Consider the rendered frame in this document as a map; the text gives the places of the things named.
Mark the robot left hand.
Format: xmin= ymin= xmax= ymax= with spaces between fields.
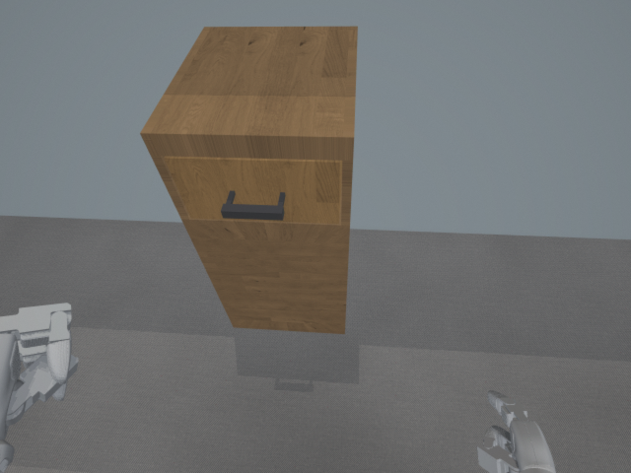
xmin=0 ymin=303 xmax=78 ymax=440

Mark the robot right hand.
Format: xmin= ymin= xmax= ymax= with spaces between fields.
xmin=477 ymin=390 xmax=556 ymax=473

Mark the drawer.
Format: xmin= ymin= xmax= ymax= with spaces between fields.
xmin=164 ymin=156 xmax=342 ymax=224

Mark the handle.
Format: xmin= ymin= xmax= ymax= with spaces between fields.
xmin=221 ymin=191 xmax=285 ymax=221

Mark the cabinet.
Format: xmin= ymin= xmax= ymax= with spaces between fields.
xmin=140 ymin=27 xmax=358 ymax=334

